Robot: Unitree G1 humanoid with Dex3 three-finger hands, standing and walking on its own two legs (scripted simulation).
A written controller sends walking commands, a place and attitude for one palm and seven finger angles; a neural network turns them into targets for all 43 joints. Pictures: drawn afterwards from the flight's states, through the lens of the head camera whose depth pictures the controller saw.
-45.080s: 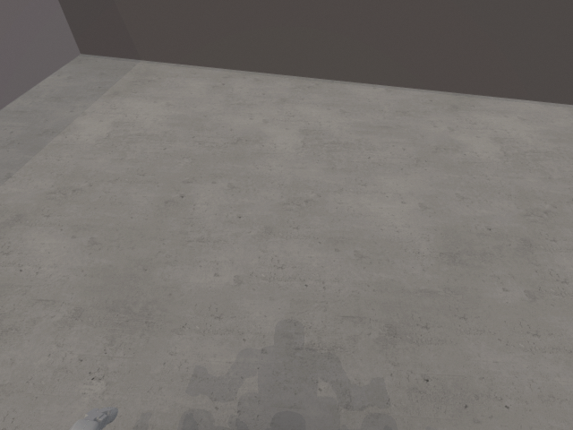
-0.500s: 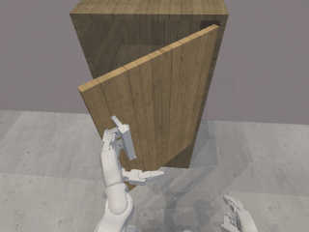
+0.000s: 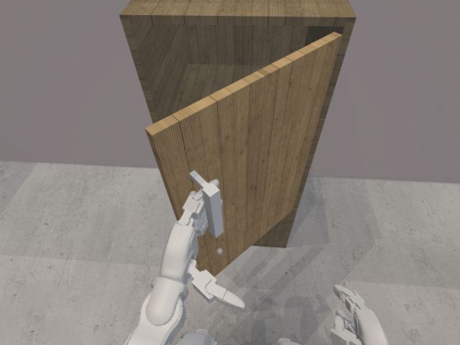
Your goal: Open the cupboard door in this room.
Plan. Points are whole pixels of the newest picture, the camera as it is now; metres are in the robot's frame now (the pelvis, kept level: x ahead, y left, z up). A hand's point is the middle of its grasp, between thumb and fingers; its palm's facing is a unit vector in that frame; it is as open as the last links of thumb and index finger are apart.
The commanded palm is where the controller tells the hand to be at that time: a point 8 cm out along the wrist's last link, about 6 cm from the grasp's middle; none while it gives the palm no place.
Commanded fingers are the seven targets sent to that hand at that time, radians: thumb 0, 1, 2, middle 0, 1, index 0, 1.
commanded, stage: slide the hand sideways off the handle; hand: left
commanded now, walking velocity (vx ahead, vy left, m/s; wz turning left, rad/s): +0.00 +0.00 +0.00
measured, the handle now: (206, 205) +0.33 +0.06 +0.07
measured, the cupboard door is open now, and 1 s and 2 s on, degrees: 45 46 46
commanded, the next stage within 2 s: draw the hand back to the body in 1.00 s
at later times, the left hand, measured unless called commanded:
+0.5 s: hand (205, 263) +0.24 +0.05 +0.07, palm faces -0.10 -1.00 +0.01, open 16.1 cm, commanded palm +0.21 +0.12 +0.06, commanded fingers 0.00 -0.50 0.30 -0.15 -0.30 -0.15 -0.30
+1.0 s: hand (162, 294) +0.19 +0.11 +0.06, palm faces -0.05 -1.00 -0.04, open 16.3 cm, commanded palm +0.17 +0.16 +0.06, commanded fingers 0.00 -0.50 0.30 -0.15 -0.30 -0.15 -0.30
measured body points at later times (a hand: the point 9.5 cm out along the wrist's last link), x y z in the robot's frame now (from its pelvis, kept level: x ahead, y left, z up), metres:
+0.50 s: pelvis +0.01 +0.00 +0.00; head +0.05 -0.01 +0.45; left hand +0.24 +0.11 +0.07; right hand +0.19 -0.21 -0.08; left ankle +0.03 +0.11 -0.67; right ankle +0.01 -0.11 -0.67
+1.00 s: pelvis +0.01 -0.01 -0.02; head +0.05 -0.02 +0.43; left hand +0.19 +0.17 +0.07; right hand +0.20 -0.24 -0.09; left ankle +0.03 +0.11 -0.67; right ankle +0.01 -0.11 -0.67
